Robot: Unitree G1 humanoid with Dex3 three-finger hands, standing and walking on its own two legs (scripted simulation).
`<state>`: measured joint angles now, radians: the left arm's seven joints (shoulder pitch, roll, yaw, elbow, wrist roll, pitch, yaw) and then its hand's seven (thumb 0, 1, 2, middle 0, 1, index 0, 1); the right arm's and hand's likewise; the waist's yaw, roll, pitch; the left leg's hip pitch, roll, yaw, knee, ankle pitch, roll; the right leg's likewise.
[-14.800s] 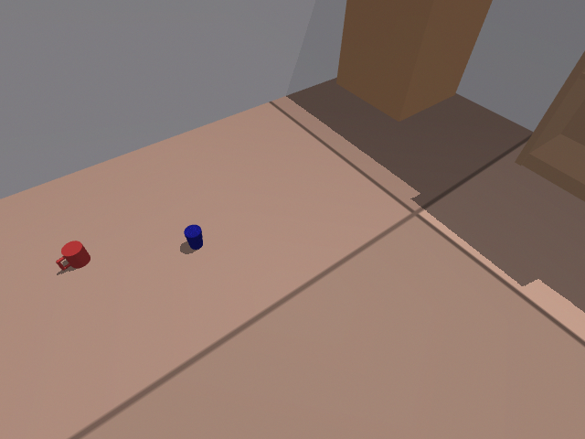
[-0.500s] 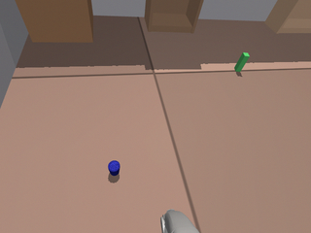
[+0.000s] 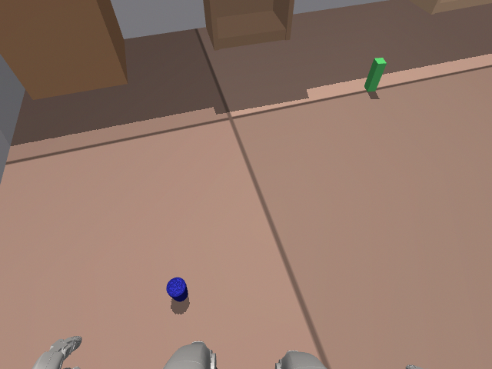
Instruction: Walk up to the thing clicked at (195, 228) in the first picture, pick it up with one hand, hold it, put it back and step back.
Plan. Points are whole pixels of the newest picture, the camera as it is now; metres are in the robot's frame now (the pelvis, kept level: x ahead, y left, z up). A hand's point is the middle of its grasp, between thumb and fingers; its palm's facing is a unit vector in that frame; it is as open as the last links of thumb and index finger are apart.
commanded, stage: walk up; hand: left
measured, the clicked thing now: (178, 290) +0.43 +0.27 -0.69
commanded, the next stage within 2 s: none
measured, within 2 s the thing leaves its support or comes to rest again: neither
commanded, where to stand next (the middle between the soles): +0.06 +0.01 m, yaw +3 degrees
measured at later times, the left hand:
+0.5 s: hand out of the picture +0.06 +0.28 -0.14, palm faces +0.02 -0.91 -0.41, open 7.4 cm
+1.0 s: hand out of the picture +0.01 +0.27 -0.12, palm faces +0.05 -0.93 -0.36, open 7.4 cm
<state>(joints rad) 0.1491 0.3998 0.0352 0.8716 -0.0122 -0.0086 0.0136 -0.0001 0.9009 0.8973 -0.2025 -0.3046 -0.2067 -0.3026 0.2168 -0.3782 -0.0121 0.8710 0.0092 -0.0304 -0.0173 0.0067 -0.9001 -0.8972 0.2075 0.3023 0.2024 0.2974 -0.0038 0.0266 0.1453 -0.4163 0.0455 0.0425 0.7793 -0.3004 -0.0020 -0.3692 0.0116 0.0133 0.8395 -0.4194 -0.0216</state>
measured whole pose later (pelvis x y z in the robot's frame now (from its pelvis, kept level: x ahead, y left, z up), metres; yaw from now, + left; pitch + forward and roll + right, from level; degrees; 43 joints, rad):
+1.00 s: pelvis -0.05 +0.01 +0.03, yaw +3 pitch -2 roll -1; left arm 0.11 0.36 0.03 1.09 0.01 0.00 0.00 0.00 0.90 0.90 -0.20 -0.30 -0.20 -0.30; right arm 0.14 -0.37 -0.02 1.07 -0.01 0.01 0.03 0.01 -0.90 -0.90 0.21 0.30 0.20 0.30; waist 0.00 0.02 0.07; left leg -0.32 0.00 -0.05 0.54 -0.18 -0.01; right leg -0.31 0.00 0.00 0.53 -0.22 0.00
